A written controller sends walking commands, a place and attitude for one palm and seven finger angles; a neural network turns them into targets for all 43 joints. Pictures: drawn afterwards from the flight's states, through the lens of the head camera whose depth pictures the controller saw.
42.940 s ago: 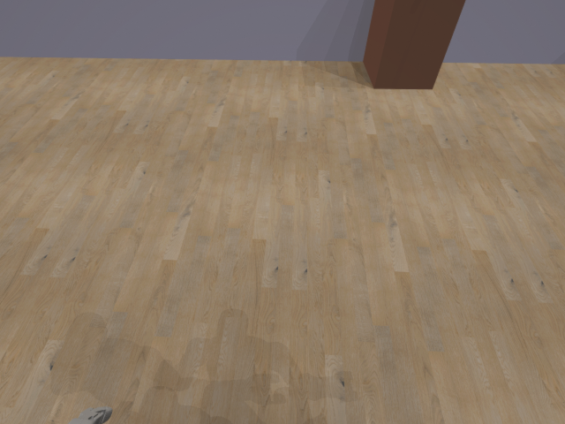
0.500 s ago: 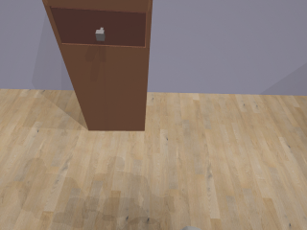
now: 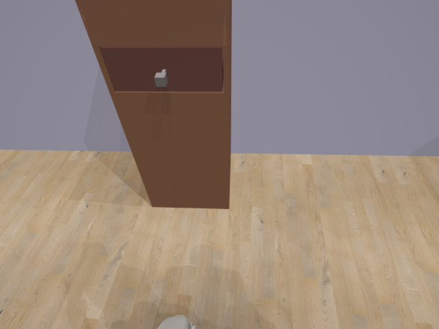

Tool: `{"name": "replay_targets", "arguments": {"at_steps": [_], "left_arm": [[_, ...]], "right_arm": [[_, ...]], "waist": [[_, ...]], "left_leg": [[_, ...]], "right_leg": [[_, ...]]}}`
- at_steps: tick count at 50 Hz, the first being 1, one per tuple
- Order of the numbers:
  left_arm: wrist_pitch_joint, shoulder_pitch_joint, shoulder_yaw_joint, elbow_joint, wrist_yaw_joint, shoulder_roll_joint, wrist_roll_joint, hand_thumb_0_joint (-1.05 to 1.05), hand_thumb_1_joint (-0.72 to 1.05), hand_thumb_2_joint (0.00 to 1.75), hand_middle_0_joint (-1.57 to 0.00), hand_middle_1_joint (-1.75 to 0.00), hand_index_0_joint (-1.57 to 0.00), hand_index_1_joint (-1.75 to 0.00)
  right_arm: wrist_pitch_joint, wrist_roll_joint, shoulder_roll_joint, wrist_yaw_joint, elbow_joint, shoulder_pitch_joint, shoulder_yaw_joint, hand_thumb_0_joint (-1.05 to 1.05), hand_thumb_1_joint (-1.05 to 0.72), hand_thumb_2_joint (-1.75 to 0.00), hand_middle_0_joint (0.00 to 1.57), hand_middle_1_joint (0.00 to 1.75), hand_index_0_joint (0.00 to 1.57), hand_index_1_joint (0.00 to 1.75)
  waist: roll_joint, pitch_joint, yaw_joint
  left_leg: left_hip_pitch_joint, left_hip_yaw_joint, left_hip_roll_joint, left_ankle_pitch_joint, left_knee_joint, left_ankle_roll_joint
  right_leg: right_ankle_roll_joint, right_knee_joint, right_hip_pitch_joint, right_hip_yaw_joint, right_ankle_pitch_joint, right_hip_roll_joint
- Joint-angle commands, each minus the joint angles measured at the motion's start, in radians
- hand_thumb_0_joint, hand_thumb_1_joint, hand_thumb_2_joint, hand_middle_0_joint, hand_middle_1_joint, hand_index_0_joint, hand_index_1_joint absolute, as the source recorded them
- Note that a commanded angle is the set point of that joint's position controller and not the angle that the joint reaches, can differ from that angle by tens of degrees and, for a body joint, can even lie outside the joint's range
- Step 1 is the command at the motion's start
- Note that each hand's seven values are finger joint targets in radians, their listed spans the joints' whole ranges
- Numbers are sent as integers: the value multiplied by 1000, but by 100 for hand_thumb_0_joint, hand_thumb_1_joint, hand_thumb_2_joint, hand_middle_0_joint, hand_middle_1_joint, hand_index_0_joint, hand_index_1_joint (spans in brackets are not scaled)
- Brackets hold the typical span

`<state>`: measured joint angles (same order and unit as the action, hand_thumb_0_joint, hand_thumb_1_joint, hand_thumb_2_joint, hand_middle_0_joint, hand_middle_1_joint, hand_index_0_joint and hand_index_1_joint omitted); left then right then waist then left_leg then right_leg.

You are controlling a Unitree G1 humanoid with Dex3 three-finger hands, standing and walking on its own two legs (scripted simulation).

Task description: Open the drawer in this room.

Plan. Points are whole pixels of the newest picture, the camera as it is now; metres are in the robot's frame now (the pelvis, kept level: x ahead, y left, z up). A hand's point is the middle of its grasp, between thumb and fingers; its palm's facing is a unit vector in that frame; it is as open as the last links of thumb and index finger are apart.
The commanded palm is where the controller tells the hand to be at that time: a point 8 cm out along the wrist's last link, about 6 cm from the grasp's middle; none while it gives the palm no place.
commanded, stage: take the last steps up to it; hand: left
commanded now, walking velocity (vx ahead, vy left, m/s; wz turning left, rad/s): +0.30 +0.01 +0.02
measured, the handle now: (162, 76) +0.83 +0.25 +0.04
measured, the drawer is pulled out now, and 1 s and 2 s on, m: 0.00 0.00 0.00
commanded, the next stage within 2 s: come to a stop and stand still in 0.64 s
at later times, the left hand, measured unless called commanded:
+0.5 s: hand (120, 298) +0.22 +0.26 -0.18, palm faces +0.04 -0.99 -0.16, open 7.4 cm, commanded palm none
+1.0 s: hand (156, 240) +0.37 +0.21 -0.18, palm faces +0.01 -0.97 -0.25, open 7.2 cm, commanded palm none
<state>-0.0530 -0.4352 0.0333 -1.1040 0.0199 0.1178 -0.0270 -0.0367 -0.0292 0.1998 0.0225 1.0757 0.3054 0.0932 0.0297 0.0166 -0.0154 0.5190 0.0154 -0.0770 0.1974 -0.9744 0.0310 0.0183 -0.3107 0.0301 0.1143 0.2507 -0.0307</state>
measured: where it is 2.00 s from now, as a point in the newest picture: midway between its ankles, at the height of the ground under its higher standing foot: outside the picture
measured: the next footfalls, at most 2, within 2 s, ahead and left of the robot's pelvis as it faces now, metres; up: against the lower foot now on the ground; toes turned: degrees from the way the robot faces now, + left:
left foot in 0.20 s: +0.15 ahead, +0.16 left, +0.00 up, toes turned +8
right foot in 0.72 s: +0.38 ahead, -0.08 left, +0.00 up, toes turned -10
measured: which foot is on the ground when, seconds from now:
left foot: up 0.00-0.18, down 0.20-0.74, up 0.76-1.00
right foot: down 0.00-0.20, up 0.22-0.70, down 0.72-1.00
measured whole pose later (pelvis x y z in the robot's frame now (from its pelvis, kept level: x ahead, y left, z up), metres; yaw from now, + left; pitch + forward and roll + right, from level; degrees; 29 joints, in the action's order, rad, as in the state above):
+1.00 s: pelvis +0.29 +0.02 -0.01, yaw -2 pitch -1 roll +1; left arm 0.00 -0.17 0.05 -1.01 0.03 0.16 -0.03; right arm -0.04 -0.01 0.17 -0.02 1.06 0.22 0.06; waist 0.02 0.09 -0.01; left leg 0.42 0.02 -0.03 0.43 -0.91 0.04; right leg 0.06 -0.50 0.30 0.14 0.18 -0.03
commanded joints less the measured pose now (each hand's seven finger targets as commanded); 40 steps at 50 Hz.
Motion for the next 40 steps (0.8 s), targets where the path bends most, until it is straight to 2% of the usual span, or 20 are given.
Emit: {"name": "replay_targets", "arguments": {"at_steps": [1,5,6,8,9,10,11,13,14,17,20,24,30,33,34,35,36,37,38,40], "left_arm": [[-28,-87,26,7,6,143,3,0,90,90,-20,-30,-20,-30],[-19,-103,32,-13,7,148,-1,0,90,90,-20,-30,-20,-30],[-16,-99,35,-14,8,147,0,0,90,90,-20,-30,-20,-30],[-9,-65,36,-12,7,142,5,0,90,90,-20,-30,-20,-30],[-8,-80,28,-5,3,103,9,0,90,90,-20,-30,-20,-30],[-7,-103,19,16,-6,47,18,0,90,90,-20,-30,-20,-30],[-6,-38,16,47,-4,62,13,0,90,90,-20,-30,-20,-30],[0,57,25,46,-13,84,12,0,90,90,-20,-30,-20,-30],[3,74,29,40,-21,72,3,0,90,90,-20,-30,-20,-30],[26,31,31,40,-29,31,-6,0,90,90,-20,-30,-20,-30],[37,67,34,70,-35,42,-4,0,90,90,-20,-30,-20,-30],[43,191,36,128,-39,68,1,0,90,90,-20,-30,-20,-30],[38,334,27,185,-41,82,9,0,90,90,-20,-30,-20,-30],[24,255,30,167,-37,106,9,0,90,90,-20,-30,-20,-30],[11,146,35,132,-34,124,6,0,90,90,-20,-30,-20,-30],[-5,25,49,90,-27,184,2,0,90,90,-20,-30,-20,-30],[-17,-91,75,56,-15,283,1,0,90,90,-20,-30,-20,-30],[-14,-79,74,53,-11,311,21,0,90,90,-20,-30,-20,-30],[-7,33,62,84,-1,263,21,0,90,90,-20,-30,-20,-30],[0,180,37,122,10,191,17,0,90,90,-20,-30,-20,-30]], "right_arm": [[45,5,0,9,-115,-171,-15,0,-90,-90,20,30,20,30],[67,11,-22,10,-131,-213,-27,0,-90,-90,20,30,20,30],[73,11,-21,7,-124,-190,-27,0,-90,-90,20,30,20,30],[90,7,10,-7,-74,-38,-21,0,-90,-90,20,30,20,30],[100,5,79,-21,-34,100,-7,0,-90,-90,20,30,20,30],[105,-3,192,-36,0,237,21,0,-90,-90,20,30,20,30],[92,4,214,-45,18,282,23,0,-90,-90,20,30,20,30],[91,9,137,-50,-20,124,10,0,-90,-90,20,30,20,30],[100,3,88,-48,-29,83,-6,0,-90,-90,20,30,20,30],[120,5,24,-51,-43,52,-20,0,-90,-90,20,30,20,30],[129,12,27,-52,-47,58,-23,0,-90,-90,20,30,20,30],[127,11,43,-51,-40,87,-21,0,-90,-90,20,30,20,30],[109,0,67,-52,-15,123,-14,0,-90,-90,20,30,20,30],[97,2,84,-53,0,123,-11,0,-90,-90,20,30,20,30],[96,7,87,-51,4,116,-15,0,-90,-90,20,30,20,30],[99,18,64,-44,5,118,-19,0,-90,-90,20,30,20,30],[102,32,7,-39,-15,164,-28,0,-90,-90,20,30,20,30],[89,39,26,-46,-27,143,-28,0,-90,-90,20,30,20,30],[76,34,18,-47,-27,101,-23,0,-90,-90,20,30,20,30],[55,23,-10,-47,-7,84,-37,0,-90,-90,20,30,20,30]], "waist": [[-172,154,-43],[-200,133,-52],[-197,119,-36],[-120,39,38],[19,-44,92],[282,-144,126],[262,-143,146],[114,6,99],[57,76,75],[53,89,19],[68,87,2],[71,124,7],[81,139,42],[46,72,3],[29,5,-46],[-43,-88,-96],[-280,-219,-111],[-234,-242,-100],[-160,-165,-71],[-65,-48,-8]], "left_leg": [[97,45,-14,14,156,3],[-49,82,12,70,304,-22],[-109,93,23,69,350,-27],[-382,121,61,12,489,-38],[-616,16,-32,43,535,-68],[-776,-362,-304,37,620,-161],[-765,-455,-375,43,708,-219],[-524,-358,-345,144,761,-235],[-425,-286,-304,112,785,-215],[-345,-108,-230,-47,806,-184],[-400,-35,-214,-203,807,-192],[-429,0,-211,-342,789,-192],[-452,35,-209,-471,711,-169],[-461,42,-200,-627,566,-148],[-443,65,-165,-639,436,-118],[-304,96,-112,-492,234,-78],[-89,150,46,119,-89,-33],[-62,34,64,422,-281,-34],[-46,-24,28,375,-318,-37],[-105,-44,-14,258,-233,-20]], "right_leg": [[112,181,62,-175,22,-256],[112,108,84,-147,-88,-265],[105,72,90,-140,-116,-257],[68,-115,175,-74,-170,-203],[38,-347,298,-29,-147,-146],[-14,-639,514,44,230,-19],[-3,-808,605,-46,338,-6],[3,-940,639,-95,199,-95],[-4,-927,616,-96,136,-109],[-26,-857,564,-82,37,-113],[-46,-809,621,-76,-42,-116],[-50,-668,653,-66,-111,-118],[-20,-403,518,-16,-95,-73],[11,-293,320,25,-66,-14],[16,-212,165,45,-132,8],[50,-194,-72,-50,-275,-78],[170,-143,-282,-399,-561,-361],[253,-64,-206,-477,-611,-446],[240,-36,-80,-421,-572,-416],[173,-17,155,-264,-576,-332]]}}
